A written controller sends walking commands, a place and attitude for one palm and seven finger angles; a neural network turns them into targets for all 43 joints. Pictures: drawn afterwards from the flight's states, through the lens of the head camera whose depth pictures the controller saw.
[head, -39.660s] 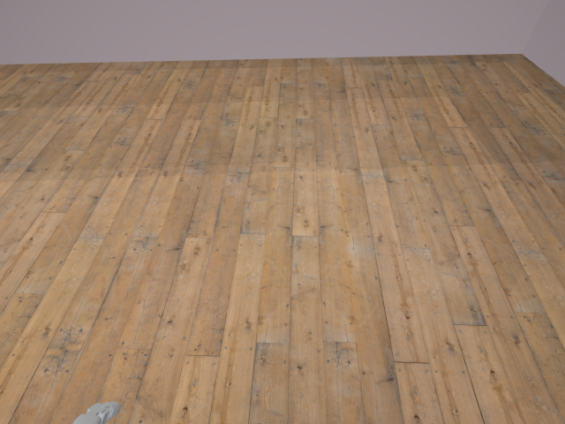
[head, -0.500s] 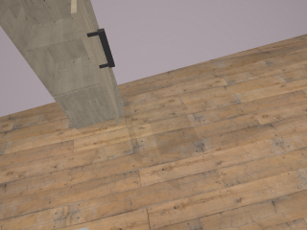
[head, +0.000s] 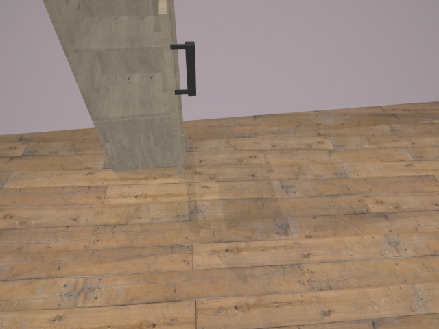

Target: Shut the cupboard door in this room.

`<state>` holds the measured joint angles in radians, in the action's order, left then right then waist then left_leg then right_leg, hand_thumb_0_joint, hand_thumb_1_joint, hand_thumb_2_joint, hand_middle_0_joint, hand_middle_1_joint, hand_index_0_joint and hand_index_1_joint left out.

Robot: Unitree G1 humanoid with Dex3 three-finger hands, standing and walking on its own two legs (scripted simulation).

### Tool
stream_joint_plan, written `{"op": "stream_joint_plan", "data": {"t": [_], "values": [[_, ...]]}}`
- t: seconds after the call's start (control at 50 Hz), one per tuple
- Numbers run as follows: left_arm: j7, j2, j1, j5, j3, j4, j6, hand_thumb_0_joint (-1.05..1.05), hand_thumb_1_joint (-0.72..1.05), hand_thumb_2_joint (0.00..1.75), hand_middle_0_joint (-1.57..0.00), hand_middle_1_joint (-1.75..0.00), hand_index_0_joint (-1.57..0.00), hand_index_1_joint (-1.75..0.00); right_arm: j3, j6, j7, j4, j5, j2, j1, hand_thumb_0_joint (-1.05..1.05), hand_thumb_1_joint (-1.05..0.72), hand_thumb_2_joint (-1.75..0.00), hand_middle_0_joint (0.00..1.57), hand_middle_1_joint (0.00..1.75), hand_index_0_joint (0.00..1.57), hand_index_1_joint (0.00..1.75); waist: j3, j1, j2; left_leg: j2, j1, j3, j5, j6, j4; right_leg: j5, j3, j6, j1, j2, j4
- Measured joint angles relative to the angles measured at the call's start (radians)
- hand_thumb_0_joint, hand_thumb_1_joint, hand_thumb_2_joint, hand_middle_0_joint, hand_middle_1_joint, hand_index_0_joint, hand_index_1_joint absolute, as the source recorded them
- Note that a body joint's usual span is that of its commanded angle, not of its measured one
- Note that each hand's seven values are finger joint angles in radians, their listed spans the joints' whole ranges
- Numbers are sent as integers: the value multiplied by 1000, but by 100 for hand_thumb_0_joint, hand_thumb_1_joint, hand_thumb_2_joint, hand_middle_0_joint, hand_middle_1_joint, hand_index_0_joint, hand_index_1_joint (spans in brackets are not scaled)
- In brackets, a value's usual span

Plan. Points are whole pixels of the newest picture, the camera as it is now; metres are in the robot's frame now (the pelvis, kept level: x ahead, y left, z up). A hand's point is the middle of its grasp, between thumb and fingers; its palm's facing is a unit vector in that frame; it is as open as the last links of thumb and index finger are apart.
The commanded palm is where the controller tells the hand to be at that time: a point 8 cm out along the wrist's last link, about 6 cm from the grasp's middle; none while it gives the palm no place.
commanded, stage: stand and wait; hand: left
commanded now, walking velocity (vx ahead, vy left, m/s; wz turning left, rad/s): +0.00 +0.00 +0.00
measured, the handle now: (183, 70) +0.75 +0.19 +0.07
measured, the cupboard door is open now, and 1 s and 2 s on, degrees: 88 88 88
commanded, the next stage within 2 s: turn or walk to find it in 0.26 s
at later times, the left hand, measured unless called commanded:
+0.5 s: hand out of the picture +0.01 +0.20 -0.17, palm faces +0.03 -0.98 -0.19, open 7.3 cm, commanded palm none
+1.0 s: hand out of the picture +0.01 +0.20 -0.18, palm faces +0.16 -0.96 -0.22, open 7.3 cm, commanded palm none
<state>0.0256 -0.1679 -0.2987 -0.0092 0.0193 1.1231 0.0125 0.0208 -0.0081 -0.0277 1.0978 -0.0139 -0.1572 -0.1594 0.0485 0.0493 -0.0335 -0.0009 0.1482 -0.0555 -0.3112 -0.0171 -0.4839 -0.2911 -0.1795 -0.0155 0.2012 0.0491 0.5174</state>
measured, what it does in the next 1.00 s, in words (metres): stands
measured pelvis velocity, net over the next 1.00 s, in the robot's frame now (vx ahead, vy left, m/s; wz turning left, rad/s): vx -0.01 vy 0.02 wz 0.12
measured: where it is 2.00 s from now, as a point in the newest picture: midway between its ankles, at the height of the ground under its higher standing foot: outside the picture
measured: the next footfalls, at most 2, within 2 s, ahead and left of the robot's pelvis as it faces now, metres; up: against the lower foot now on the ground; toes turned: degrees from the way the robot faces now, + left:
left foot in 1.20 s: +0.00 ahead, +0.17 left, +0.00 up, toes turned +20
right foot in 1.56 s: +0.08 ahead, -0.07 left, +0.00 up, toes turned +19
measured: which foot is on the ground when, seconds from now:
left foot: down 0.00-0.94, up 0.96-1.00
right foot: down 0.00-1.00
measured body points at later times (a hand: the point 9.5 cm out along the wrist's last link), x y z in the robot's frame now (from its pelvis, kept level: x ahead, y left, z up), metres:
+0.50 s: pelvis +0.00 +0.03 +0.00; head +0.02 +0.04 +0.45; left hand +0.01 +0.26 -0.16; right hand -0.03 -0.18 -0.16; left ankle -0.03 +0.11 -0.74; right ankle +0.00 -0.09 -0.74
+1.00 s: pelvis -0.01 +0.02 -0.01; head +0.03 +0.01 +0.44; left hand +0.00 +0.25 -0.16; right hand +0.04 -0.22 -0.17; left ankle -0.04 +0.11 -0.72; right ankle +0.00 -0.09 -0.74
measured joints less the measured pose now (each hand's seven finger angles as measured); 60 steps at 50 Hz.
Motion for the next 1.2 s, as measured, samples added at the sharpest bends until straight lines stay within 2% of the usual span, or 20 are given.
{"op": "stream_joint_plan", "data": {"t": [0.06, 0.22, 0.38, 0.66, 0.8, 0.94, 0.96, 1.02, 1.06, 1.12, 1.18, 1.2], "values": [[-3, 14, -2, -4, -14, 20, -2, 0, 91, 90, -20, -30, -20, -30, -5, 3, -6, 7, 1, -3, 0, 0, -93, -90, 20, 30, 20, 30, -15, -2, 13, 1, -19, -2, 10, -4, 22, 28, 0, -4, -30, -6, -48], [-5, 48, 3, -2, -32, 33, -15, 0, 91, 90, -20, -30, -20, -30, -9, 20, -14, 8, 3, -12, -22, -1, -95, -90, 20, 30, 20, 30, -14, -26, 31, -8, -39, -25, 41, -20, 80, 75, 23, 12, -46, -5, -116], [3, 30, 29, 2, -20, 24, -12, 1, 92, 90, -20, -30, -20, -30, -20, 19, -8, 48, 3, 6, -106, 0, -93, -90, 20, 30, 20, 30, -3, -47, 25, -26, -39, -25, 40, -34, 81, 67, 24, 26, -41, 14, -102], [15, 24, 51, 4, -13, 7, -5, 0, 92, 90, -20, -30, -20, -30, -21, 19, -4, 67, 4, 54, -144, 0, -91, -90, 20, 30, 20, 30, 0, -58, 39, -45, -25, -17, 25, -49, 53, 45, 18, 40, -26, 37, -63], [14, 23, 59, -1, 4, -19, 6, 0, 92, 90, -20, -30, -20, -30, -5, 4, -3, 40, 1, 43, -124, 1, -91, -90, 20, 30, 20, 30, 3, -50, 35, -57, 28, 7, 11, -52, 3, 12, -5, 38, 21, 57, 2], [11, 22, 69, -6, 21, -53, 2, 0, 92, 90, -20, -30, -20, -30, 19, -4, 0, -8, 1, -2, -98, 1, -91, -90, 20, 30, 20, 30, 7, -50, 61, -45, 100, 57, -10, -31, -75, -12, -56, 18, 51, 51, 36], [10, 20, 71, -8, 24, -62, -1, 0, 91, 90, -20, -30, -20, -30, 23, -8, 1, -18, 2, -7, -94, 1, -91, -90, 20, 30, 20, 30, 9, -52, 61, -41, 125, 54, -12, -21, -117, -18, -70, 13, 55, 55, 45], [11, 11, 84, -15, 28, -88, -7, 0, 91, 90, -20, -30, -20, -30, 36, -32, 8, -38, -2, -23, -70, 1, -91, -90, 20, 30, 20, 30, 25, -45, 46, -15, 230, 18, -150, 10, -384, -34, -112, 3, 54, 78, 68], [9, 6, 90, -21, 29, -99, -6, 0, 91, 90, -20, -30, -20, -30, 44, -42, 15, -50, -1, -35, -46, 1, -91, -90, 20, 30, 19, 30, 36, -39, 31, 13, 266, -4, -190, 25, -476, -37, -128, 7, 50, 96, 75], [0, -7, 97, -27, 29, -108, -2, 0, 91, 90, -20, -30, -20, -30, 49, -39, 25, -78, 0, -48, -15, 1, -91, -90, 19, 30, 19, 30, 47, -39, 6, 49, 258, -29, -175, 41, -418, -44, -152, 20, 50, 132, 93], [-12, -20, 93, -23, 29, -114, 2, 0, 91, 90, -20, -30, -20, -30, 49, -28, 34, -109, -2, -62, 7, 0, -91, -90, 19, 30, 19, 30, 45, -41, -5, 65, 201, -47, -62, 46, -246, -72, -171, 42, 64, 169, 149], [-16, -22, 85, -20, 30, -118, 6, 0, 91, 90, -20, -30, -20, -30, 49, -23, 37, -120, -3, -71, 9, 0, -91, -90, 19, 30, 19, 30, 36, -41, 3, 67, 175, -42, -26, 37, -184, -88, -176, 52, 77, 176, 182]]}}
